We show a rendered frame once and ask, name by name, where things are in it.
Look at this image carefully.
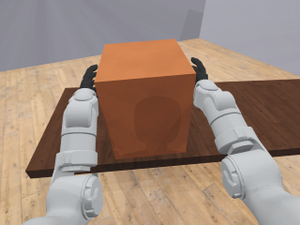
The right robot upper arm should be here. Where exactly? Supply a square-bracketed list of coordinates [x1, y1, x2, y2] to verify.
[220, 149, 300, 225]

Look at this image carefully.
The right robot hand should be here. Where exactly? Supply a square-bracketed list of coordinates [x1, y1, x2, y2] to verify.
[190, 57, 208, 87]

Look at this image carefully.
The robot left forearm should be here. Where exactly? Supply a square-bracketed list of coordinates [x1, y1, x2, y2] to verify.
[46, 88, 98, 213]

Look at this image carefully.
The left robot upper arm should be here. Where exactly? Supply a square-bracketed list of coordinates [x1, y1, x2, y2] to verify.
[22, 174, 104, 225]

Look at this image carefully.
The carton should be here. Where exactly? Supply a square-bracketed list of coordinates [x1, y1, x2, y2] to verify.
[94, 38, 197, 159]

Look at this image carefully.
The table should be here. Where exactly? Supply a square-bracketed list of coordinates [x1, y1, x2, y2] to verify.
[25, 79, 300, 179]

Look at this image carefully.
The robot right forearm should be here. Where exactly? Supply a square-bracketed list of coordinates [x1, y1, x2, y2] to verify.
[193, 79, 283, 186]

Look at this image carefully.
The left robot hand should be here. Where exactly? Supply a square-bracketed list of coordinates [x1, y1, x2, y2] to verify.
[79, 64, 98, 99]

